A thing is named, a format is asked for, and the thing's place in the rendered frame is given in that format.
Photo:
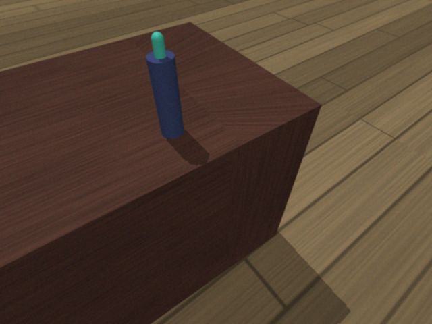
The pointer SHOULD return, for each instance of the bottle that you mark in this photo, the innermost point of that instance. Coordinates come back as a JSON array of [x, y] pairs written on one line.
[[164, 80]]

